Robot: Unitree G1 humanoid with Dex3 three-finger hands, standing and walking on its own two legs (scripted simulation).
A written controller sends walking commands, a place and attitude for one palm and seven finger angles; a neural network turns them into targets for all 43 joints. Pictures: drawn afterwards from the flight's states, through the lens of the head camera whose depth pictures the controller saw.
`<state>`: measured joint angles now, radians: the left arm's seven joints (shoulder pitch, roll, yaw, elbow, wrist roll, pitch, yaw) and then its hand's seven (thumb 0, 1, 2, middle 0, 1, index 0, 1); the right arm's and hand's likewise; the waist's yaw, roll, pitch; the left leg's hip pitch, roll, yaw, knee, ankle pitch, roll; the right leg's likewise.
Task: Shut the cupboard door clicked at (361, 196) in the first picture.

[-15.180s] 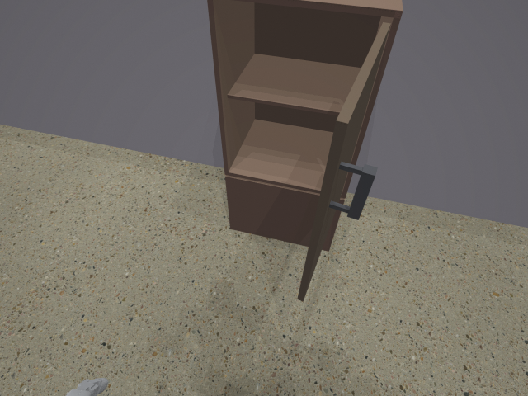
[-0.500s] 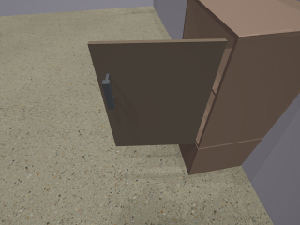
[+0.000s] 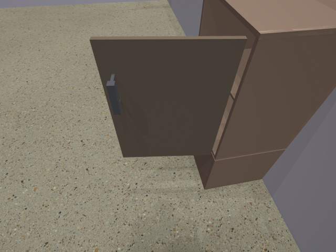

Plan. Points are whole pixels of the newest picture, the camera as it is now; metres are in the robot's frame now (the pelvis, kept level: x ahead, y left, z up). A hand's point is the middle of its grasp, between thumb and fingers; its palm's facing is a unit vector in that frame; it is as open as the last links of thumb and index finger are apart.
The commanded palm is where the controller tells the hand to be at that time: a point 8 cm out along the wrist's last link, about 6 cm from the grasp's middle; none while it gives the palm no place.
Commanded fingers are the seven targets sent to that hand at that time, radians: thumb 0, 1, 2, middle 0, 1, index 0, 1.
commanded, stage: look again from close up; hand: left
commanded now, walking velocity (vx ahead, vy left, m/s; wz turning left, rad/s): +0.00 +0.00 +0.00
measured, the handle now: (115, 94) +0.56 +0.19 +0.04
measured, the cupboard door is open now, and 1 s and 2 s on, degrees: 82 82 82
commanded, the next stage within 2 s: shuffle to correct the standing spot in 0.36 s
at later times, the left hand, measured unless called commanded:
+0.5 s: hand out of the picture -0.03 +0.18 -0.18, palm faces +0.04 -0.99 -0.15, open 7.4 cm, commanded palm none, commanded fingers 0.00 0.90 0.90 -0.20 -0.30 -0.20 -0.30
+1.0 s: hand out of the picture -0.03 +0.16 -0.19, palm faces +0.06 -0.99 -0.08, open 7.4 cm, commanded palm none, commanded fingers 0.00 0.90 0.90 -0.20 -0.30 -0.20 -0.30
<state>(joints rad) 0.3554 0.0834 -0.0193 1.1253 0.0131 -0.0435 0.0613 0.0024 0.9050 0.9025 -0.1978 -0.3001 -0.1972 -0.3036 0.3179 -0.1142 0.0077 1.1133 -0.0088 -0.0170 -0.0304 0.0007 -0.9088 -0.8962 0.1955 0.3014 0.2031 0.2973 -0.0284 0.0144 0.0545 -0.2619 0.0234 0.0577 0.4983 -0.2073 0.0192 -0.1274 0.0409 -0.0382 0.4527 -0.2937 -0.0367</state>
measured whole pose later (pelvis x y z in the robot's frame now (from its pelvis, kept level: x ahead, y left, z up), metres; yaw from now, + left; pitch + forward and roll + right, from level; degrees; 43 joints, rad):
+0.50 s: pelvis -0.01 +0.02 +0.00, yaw +1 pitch -1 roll -1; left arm 0.38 0.15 -0.01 1.06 0.02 -0.01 0.04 0.00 0.91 0.90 -0.20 -0.30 -0.20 -0.30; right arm 0.30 -0.15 0.01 1.08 -0.01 -0.01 -0.02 0.00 -0.92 -0.90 0.20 0.30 0.20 0.30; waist 0.00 -0.04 -0.01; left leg -0.28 -0.02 0.07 0.48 -0.18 0.05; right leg -0.17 0.00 -0.04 0.48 -0.29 -0.01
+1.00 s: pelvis +0.06 +0.02 -0.01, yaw +0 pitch +0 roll +0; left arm 0.48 0.12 0.01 1.13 0.03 -0.01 0.03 0.00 0.91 0.90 -0.20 -0.30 -0.19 -0.30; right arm 0.31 -0.12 -0.01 1.09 -0.02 -0.07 -0.03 0.01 -0.93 -0.90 0.20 0.30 0.20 0.30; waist 0.00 -0.08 -0.02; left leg -0.26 -0.01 0.09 0.61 -0.36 0.06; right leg -0.23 -0.01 -0.04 0.80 -0.49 -0.03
